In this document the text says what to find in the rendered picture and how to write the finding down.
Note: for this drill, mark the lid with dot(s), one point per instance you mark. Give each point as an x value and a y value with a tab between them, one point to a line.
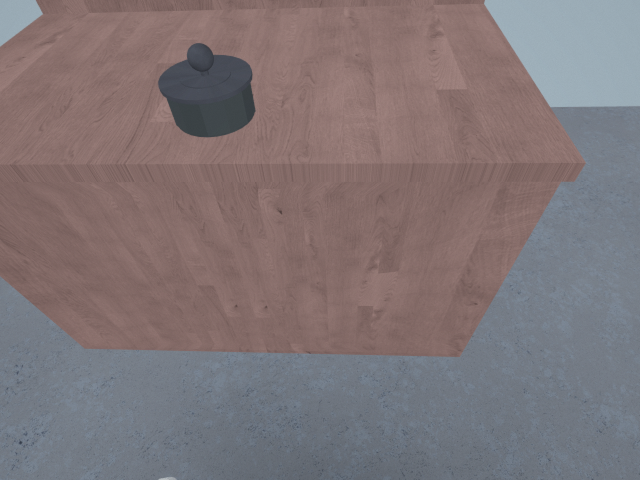
227	77

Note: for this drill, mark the knob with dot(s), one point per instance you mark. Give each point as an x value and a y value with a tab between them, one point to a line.
200	57

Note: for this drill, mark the table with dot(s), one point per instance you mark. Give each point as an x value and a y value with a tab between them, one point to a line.
399	158

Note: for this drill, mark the pot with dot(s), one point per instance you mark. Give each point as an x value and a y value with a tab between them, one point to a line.
215	119

